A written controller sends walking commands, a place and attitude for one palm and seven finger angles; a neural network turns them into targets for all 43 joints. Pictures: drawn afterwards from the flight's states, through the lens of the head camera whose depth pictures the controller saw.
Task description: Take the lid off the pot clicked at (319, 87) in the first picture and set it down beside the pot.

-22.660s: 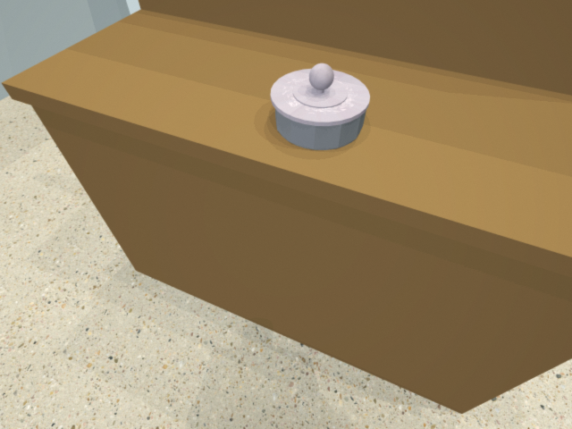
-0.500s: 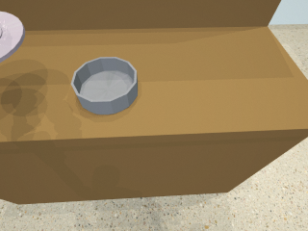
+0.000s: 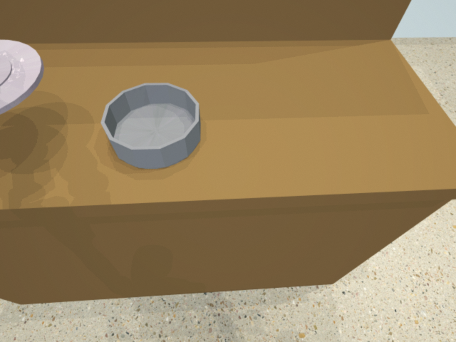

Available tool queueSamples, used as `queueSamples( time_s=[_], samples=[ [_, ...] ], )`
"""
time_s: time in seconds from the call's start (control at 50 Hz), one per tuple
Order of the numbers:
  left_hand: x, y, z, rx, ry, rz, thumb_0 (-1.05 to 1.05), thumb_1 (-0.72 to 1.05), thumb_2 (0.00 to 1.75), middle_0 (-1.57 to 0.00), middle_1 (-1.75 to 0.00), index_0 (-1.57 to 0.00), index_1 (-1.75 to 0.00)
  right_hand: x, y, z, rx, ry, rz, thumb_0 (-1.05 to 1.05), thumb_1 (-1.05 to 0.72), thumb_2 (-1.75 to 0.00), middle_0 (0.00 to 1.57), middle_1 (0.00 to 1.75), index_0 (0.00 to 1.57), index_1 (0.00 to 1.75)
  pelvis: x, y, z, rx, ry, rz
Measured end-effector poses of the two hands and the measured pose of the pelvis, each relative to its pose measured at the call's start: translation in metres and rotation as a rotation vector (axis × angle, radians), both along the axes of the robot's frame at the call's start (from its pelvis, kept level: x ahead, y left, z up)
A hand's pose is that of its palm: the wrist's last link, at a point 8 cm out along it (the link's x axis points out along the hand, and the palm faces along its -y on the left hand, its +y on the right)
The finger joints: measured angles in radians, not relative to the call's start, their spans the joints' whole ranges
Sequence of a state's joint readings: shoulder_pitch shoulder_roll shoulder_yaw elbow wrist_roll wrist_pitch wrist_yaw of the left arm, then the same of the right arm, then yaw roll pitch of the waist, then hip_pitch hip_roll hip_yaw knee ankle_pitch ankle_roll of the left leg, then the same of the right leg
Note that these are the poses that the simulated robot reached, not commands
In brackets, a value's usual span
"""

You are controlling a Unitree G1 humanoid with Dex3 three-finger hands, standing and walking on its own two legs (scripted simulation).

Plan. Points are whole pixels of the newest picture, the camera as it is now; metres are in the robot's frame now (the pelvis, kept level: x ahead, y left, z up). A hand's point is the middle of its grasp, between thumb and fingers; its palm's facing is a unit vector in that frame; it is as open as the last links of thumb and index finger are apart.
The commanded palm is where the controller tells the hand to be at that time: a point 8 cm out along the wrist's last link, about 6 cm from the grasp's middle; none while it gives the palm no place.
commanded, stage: lower the lid onto the table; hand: left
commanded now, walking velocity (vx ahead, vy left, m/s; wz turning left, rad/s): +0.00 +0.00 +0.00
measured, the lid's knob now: out of the picture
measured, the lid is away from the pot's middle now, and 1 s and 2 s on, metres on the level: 0.24 0.24 0.25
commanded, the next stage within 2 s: open the fingers wide in 1.60 s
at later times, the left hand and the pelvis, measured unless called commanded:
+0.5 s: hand out of the picture +0.47 +0.33 +0.23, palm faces -0.30 -0.23 -0.92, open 6.8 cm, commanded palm +0.49 +0.33 +0.29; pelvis -0.01 +0.01 +0.00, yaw +0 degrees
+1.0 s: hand out of the picture +0.47 +0.33 +0.19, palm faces -0.39 -0.22 -0.89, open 6.8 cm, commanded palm +0.51 +0.34 +0.26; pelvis -0.01 +0.01 -0.01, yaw +0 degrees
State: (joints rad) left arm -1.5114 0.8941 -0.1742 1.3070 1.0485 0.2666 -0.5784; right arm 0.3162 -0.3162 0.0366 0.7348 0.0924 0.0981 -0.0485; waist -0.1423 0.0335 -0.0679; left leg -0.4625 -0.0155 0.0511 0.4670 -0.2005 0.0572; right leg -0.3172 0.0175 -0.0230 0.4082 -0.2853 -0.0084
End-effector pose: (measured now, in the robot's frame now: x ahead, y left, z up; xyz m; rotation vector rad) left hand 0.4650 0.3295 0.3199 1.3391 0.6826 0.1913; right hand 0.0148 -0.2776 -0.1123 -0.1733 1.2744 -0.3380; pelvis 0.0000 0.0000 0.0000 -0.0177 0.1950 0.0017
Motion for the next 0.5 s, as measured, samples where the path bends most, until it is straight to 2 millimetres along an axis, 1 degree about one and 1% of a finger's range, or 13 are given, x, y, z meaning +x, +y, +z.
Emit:
queueSamples(
  time_s=[0.18, 0.34, 0.5],
  samples=[
    [-0.001, 0.002, -0.015, 0.0, 0.034, -0.018, 0.04, 0.28, 0.62, -0.69, -0.96, -0.78, -1.02, -0.001, 0.001, 0.0, -0.004, 0.002, -0.003, 0.01, -0.9, -0.9, 0.2, 0.3, 0.2, 0.3, -0.002, 0.001, -0.001, -0.003, -0.001, 0.001],
    [0.001, 0.002, -0.02, -0.005, 0.026, -0.052, 0.04, 0.28, 0.62, -0.69, -0.96, -0.78, -1.02, -0.004, 0.003, 0.0, -0.007, 0.006, -0.007, 0.01, -0.9, -0.9, 0.2, 0.3, 0.2, 0.3, -0.003, 0.003, -0.001, -0.005, 0.004, 0.002],
    [0.001, 0.001, -0.03, -0.005, 0.038, -0.079, 0.04, 0.28, 0.62, -0.68, -0.96, -0.78, -1.02, -0.009, 0.006, 0.0, -0.008, 0.011, -0.017, 0.01, -0.9, -0.9, 0.2, 0.3, 0.2, 0.3, -0.005, 0.006, -0.002, -0.007, 0.005, -0.001]
  ],
)
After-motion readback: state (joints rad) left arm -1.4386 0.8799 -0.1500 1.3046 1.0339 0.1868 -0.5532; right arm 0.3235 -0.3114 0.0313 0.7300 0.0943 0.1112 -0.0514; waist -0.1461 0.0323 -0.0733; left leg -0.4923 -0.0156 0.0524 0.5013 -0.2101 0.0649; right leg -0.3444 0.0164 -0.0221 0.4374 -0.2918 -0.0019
